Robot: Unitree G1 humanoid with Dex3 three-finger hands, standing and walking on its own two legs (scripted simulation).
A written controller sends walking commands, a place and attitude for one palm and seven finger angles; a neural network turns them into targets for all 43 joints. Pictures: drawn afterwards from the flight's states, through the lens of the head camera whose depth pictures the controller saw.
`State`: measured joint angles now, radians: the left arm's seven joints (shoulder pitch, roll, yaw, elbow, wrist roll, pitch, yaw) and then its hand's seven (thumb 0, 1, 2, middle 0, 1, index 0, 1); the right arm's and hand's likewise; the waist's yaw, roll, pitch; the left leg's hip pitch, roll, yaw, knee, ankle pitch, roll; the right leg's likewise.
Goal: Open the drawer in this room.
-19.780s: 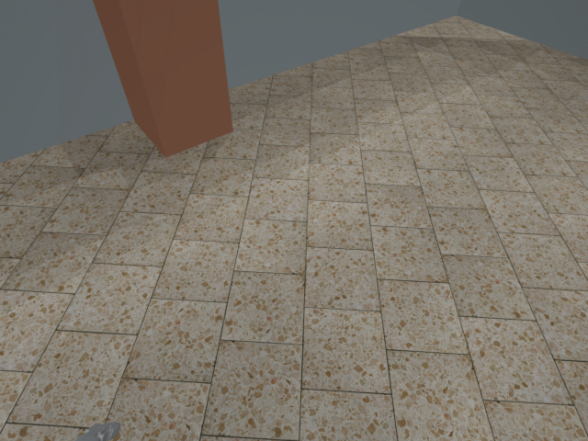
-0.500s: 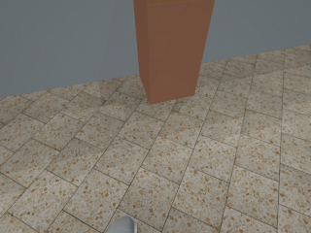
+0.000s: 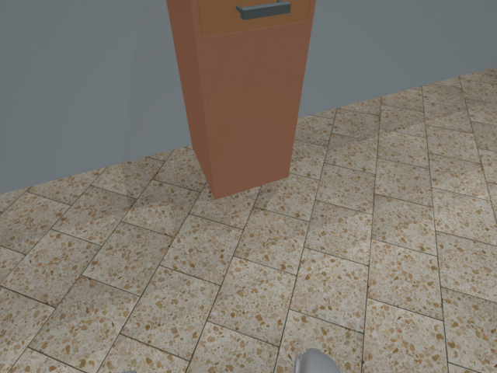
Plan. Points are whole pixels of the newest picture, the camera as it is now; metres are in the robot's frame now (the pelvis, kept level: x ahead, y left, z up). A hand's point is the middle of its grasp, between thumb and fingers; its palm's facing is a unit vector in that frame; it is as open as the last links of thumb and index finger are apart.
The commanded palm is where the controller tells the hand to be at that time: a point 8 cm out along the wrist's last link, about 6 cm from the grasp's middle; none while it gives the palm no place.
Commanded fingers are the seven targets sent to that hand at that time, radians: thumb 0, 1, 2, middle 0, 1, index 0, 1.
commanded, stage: turn or walk to find it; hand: left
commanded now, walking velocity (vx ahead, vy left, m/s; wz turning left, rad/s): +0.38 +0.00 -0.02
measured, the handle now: (262, 7) +1.11 +0.00 +0.14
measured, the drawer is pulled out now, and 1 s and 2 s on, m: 0.00 0.00 0.00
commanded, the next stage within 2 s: stand and wait in 0.04 s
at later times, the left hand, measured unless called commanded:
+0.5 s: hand (194, 356) +0.19 +0.11 -0.17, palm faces +0.05 -0.97 -0.22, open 7.1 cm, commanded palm none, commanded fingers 0.00 0.90 0.90 -0.20 -0.30 -0.20 -0.30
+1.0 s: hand out of the picture +0.12 +0.12 -0.18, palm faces +0.02 -0.99 -0.16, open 7.3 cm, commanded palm none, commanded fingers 0.00 0.90 0.90 -0.20 -0.30 -0.20 -0.30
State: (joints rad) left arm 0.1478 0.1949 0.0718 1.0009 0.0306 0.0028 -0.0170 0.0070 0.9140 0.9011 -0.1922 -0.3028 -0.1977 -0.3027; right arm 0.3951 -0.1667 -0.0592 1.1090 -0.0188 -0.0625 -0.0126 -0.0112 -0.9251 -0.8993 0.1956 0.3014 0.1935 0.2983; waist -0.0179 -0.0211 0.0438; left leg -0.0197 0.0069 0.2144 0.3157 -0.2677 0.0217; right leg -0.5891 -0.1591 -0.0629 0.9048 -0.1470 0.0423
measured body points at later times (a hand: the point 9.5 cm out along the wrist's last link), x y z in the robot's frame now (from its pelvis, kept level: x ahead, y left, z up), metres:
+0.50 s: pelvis +0.12 -0.07 +0.00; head +0.13 -0.08 +0.45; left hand +0.18 +0.17 -0.15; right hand +0.18 -0.30 -0.16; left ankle +0.15 +0.07 -0.72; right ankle +0.17 -0.14 -0.74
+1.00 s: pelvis +0.16 -0.03 +0.00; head +0.17 -0.03 +0.45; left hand +0.12 +0.18 -0.16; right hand +0.14 -0.24 -0.16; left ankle +0.14 +0.07 -0.74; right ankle +0.17 -0.14 -0.74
